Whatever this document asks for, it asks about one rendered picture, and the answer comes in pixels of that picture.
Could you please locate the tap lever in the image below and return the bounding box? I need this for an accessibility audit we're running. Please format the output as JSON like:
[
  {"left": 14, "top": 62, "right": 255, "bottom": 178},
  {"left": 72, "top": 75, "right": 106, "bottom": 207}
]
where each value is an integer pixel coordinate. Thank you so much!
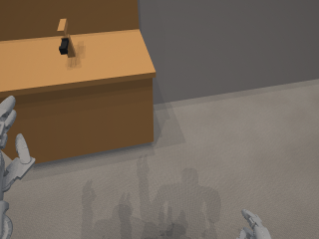
[{"left": 59, "top": 38, "right": 69, "bottom": 55}]

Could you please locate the robot right hand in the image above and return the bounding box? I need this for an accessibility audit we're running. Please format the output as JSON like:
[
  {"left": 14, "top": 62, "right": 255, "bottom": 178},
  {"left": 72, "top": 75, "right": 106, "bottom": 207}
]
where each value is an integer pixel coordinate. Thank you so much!
[{"left": 236, "top": 209, "right": 272, "bottom": 239}]

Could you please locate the robot left forearm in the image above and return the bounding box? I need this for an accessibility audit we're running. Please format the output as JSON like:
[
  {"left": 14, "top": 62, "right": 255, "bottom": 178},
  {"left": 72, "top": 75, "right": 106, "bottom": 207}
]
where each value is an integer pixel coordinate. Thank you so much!
[{"left": 0, "top": 200, "right": 13, "bottom": 239}]

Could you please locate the counter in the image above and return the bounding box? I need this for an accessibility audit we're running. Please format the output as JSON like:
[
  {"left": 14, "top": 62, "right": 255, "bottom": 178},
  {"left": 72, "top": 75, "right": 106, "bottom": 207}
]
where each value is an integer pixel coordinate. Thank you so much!
[{"left": 0, "top": 0, "right": 157, "bottom": 164}]

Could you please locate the robot left hand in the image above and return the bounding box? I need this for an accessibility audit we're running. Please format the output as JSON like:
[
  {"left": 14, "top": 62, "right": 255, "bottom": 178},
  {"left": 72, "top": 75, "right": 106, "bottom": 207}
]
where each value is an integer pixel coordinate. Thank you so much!
[{"left": 0, "top": 96, "right": 36, "bottom": 201}]

